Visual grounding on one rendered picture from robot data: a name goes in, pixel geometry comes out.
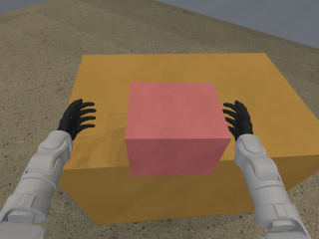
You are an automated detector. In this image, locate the left robot forearm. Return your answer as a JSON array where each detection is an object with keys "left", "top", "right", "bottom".
[{"left": 0, "top": 130, "right": 73, "bottom": 225}]

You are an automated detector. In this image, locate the carton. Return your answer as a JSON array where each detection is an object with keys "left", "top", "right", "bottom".
[{"left": 125, "top": 82, "right": 231, "bottom": 176}]

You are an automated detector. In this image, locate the right robot forearm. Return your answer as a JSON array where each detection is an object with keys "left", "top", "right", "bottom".
[{"left": 233, "top": 133, "right": 312, "bottom": 239}]

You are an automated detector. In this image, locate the robot left hand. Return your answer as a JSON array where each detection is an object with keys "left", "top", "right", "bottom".
[{"left": 57, "top": 99, "right": 97, "bottom": 141}]

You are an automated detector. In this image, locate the pedestal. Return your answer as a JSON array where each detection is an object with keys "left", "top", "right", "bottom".
[{"left": 59, "top": 53, "right": 319, "bottom": 226}]

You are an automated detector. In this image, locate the robot left upper arm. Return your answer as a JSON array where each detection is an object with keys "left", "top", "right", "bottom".
[{"left": 0, "top": 221, "right": 47, "bottom": 239}]

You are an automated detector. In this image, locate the robot right hand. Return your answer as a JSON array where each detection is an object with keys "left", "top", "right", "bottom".
[{"left": 222, "top": 101, "right": 253, "bottom": 142}]

